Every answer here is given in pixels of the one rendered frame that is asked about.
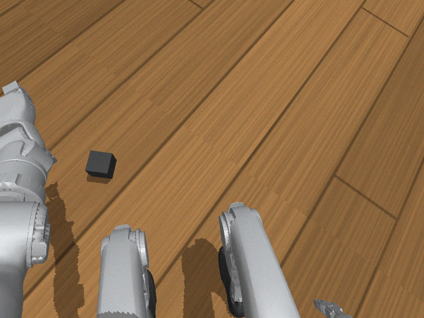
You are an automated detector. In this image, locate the right robot foot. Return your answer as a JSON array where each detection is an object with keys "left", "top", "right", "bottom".
[{"left": 218, "top": 246, "right": 244, "bottom": 318}]

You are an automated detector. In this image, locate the left robot hand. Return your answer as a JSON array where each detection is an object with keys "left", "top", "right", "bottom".
[{"left": 0, "top": 81, "right": 57, "bottom": 164}]

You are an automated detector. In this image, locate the cube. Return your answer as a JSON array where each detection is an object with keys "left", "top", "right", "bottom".
[{"left": 85, "top": 150, "right": 117, "bottom": 179}]

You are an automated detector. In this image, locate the left robot arm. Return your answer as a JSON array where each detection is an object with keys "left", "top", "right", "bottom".
[{"left": 0, "top": 119, "right": 53, "bottom": 318}]

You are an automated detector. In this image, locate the right robot hand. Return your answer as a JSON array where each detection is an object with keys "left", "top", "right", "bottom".
[{"left": 314, "top": 299, "right": 352, "bottom": 318}]

